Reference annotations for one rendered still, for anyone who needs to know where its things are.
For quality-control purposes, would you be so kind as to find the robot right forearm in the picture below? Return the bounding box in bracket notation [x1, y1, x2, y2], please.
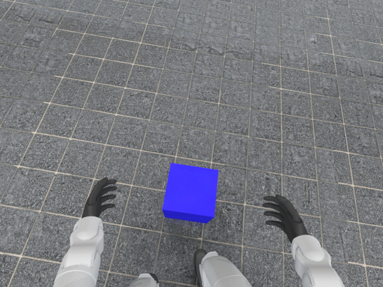
[291, 235, 345, 287]

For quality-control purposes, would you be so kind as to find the robot left forearm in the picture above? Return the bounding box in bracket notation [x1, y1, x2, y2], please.
[53, 216, 104, 287]

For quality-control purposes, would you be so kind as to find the robot left shin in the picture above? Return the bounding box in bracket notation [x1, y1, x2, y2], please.
[138, 273, 154, 280]

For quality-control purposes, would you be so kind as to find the right robot hand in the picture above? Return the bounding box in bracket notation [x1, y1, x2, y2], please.
[262, 194, 309, 243]

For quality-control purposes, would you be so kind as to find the carton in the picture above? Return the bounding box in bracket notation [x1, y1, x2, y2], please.
[162, 163, 218, 224]

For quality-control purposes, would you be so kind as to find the left robot hand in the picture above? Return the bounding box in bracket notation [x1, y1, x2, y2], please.
[81, 177, 117, 218]

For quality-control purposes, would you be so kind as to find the robot left foot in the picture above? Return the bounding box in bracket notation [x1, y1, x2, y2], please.
[150, 273, 158, 283]

